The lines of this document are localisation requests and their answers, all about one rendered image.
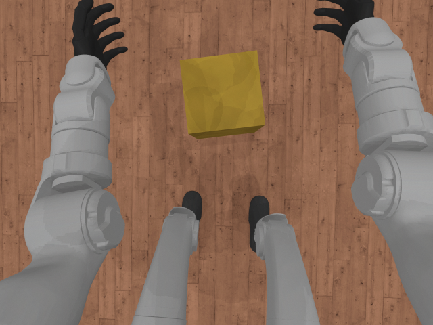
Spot right robot hand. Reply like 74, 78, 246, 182
313, 0, 374, 45

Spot right robot upper arm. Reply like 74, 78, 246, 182
351, 150, 433, 325

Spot left robot hand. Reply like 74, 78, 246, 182
72, 0, 128, 70

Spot right robot shin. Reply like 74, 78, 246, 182
254, 213, 296, 243

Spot carton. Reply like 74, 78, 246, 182
180, 50, 265, 139

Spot right robot thigh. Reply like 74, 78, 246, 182
256, 220, 320, 325

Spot robot left forearm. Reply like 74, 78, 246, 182
24, 55, 115, 247

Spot robot right forearm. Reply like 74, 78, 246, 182
343, 17, 433, 156

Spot left robot upper arm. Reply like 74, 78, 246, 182
0, 188, 125, 325

